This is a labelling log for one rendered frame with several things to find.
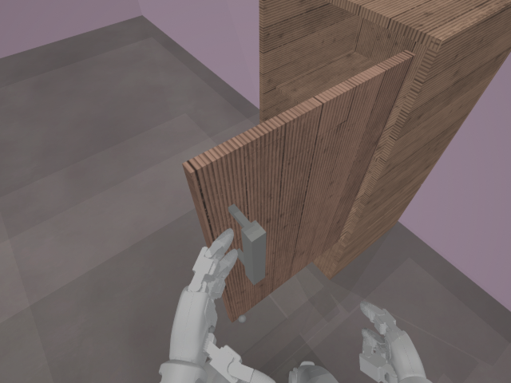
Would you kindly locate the cupboard door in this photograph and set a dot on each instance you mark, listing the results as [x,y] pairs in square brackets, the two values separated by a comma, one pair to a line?
[297,174]

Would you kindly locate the robot thigh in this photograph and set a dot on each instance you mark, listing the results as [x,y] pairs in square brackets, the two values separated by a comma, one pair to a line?
[311,374]
[213,376]

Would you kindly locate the robot right thigh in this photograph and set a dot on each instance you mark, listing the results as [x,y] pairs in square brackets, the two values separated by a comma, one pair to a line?
[311,374]

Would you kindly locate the robot left forearm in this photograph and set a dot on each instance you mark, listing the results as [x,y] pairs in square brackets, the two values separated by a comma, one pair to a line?
[175,371]

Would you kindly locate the left robot hand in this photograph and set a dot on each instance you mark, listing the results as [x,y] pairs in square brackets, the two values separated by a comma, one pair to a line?
[195,313]

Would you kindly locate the robot left thigh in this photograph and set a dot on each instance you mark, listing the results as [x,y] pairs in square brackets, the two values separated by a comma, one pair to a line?
[213,376]

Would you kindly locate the right robot hand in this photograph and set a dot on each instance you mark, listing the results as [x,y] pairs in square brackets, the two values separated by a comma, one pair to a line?
[396,357]

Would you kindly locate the handle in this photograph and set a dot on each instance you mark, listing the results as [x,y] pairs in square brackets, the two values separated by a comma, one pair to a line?
[254,246]

